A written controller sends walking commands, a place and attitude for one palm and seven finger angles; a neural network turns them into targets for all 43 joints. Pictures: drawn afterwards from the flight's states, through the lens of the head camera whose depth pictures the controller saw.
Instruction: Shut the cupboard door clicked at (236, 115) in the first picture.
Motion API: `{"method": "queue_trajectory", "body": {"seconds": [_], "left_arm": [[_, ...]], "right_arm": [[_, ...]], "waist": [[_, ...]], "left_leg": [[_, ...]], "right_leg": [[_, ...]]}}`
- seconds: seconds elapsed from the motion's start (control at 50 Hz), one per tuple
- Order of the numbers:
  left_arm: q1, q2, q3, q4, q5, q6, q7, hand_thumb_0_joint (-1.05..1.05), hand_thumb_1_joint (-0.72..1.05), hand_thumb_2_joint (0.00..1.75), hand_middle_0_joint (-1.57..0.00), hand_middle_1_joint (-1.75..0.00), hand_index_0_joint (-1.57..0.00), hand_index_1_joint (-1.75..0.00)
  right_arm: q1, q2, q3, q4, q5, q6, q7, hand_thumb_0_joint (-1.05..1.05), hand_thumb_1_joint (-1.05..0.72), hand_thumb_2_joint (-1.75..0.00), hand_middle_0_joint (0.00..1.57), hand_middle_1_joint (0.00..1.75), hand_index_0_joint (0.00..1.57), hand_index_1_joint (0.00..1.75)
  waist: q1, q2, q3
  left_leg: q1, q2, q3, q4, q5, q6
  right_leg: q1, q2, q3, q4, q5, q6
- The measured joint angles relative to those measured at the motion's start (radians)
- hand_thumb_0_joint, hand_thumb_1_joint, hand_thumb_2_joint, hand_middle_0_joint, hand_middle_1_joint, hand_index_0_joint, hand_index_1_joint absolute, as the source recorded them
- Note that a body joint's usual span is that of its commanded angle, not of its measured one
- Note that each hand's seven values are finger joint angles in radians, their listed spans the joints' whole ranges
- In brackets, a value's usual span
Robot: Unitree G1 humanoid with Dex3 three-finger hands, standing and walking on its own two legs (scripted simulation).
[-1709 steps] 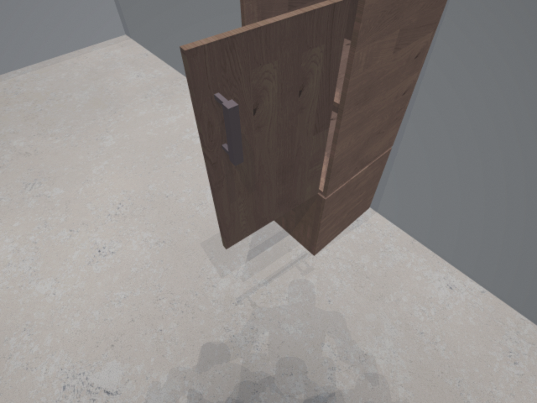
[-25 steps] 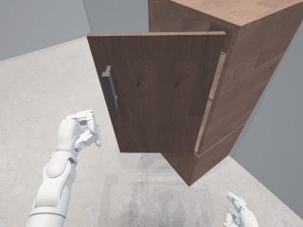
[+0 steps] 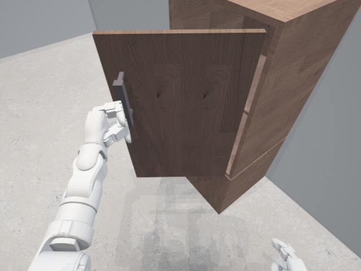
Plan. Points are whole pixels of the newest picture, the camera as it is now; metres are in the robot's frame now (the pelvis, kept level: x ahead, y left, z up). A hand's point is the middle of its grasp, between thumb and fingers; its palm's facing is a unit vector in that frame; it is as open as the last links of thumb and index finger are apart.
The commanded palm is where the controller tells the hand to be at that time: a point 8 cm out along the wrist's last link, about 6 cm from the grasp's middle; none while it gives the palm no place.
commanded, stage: bring the fist close to the handle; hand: left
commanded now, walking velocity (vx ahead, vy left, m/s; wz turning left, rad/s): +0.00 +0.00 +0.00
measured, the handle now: (125, 100) +0.49 +0.16 +0.11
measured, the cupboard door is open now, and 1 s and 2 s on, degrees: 53 50 32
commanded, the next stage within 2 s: push the door shut along its arc in 0.38 s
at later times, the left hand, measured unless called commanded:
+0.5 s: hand (129, 126) +0.39 +0.13 +0.12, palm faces +0.05 -1.00 -0.01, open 3.1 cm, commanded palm +0.37 +0.18 +0.11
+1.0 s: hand (134, 110) +0.44 +0.13 +0.12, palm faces -0.05 -1.00 -0.04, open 3.1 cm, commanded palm +0.44 +0.17 +0.11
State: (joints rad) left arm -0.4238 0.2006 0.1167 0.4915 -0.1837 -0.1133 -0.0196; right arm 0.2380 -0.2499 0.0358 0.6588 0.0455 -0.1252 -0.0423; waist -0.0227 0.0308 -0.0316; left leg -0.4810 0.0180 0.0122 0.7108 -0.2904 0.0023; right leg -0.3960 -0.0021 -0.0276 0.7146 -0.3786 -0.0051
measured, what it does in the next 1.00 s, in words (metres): stands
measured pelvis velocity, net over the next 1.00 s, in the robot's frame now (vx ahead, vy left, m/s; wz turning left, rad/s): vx -0.01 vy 0.00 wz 0.00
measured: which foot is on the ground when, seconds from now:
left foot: down 0.00-1.00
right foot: down 0.00-1.00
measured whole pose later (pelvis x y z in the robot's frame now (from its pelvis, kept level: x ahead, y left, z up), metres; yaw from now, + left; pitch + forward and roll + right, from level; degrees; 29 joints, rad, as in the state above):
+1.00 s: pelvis -0.01 +0.00 -0.01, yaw +0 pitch +6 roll -1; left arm -0.75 0.28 0.15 0.95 -0.17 -0.26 -0.13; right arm 0.32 -0.27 0.01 0.70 0.05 -0.06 -0.03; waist -0.06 0.04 -0.04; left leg -0.57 0.02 0.00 0.75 -0.29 0.00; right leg -0.49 0.00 -0.04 0.76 -0.39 -0.01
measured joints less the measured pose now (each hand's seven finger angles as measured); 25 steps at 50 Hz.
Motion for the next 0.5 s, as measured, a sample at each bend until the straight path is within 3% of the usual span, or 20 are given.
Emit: {"method": "queue_trajectory", "body": {"seconds": [0.18, 0.34, 0.5], "left_arm": [[-0.02, -0.01, 0.034, 0.065, 0.015, -0.033, 0.013, 0.02, 0.9, 0.9, -1.29, -1.5, -1.29, -1.5], [0.04, -0.018, 0.029, 0.004, 0.018, -0.055, 0.025, 0.02, 0.9, 0.9, -1.29, -1.5, -1.3, -1.5], [0.017, -0.015, 0.012, 0.026, 0.012, -0.046, 0.022, 0.02, 0.9, 0.9, -1.3, -1.5, -1.3, -1.5]], "right_arm": [[0.056, -0.002, -0.013, -0.007, -0.004, 0.038, 0.022, 0.01, -0.91, -0.9, 0.2, 0.3, 0.2, 0.3], [0.07, -0.005, -0.025, 0.001, -0.004, 0.049, 0.02, 0.01, -0.91, -0.9, 0.2, 0.3, 0.2, 0.3], [0.041, -0.006, -0.023, -0.003, 0.001, 0.047, 0.012, 0.01, -0.91, -0.9, 0.2, 0.3, 0.2, 0.3]], "waist": [[-0.015, 0.003, -0.021], [-0.011, 0.007, -0.017], [-0.006, 0.011, -0.014]], "left_leg": [[-0.005, 0.007, 0.024, -0.005, -0.008, 0.002], [0.008, 0.011, 0.026, -0.007, -0.011, 0.001], [0.011, 0.009, 0.016, -0.012, -0.004, -0.001]], "right_leg": [[-0.018, 0.005, 0.025, 0.003, -0.002, 0.002], [-0.005, 0.009, 0.027, -0.003, -0.002, 0.001], [0.003, 0.008, 0.017, -0.01, 0.002, -0.001]]}}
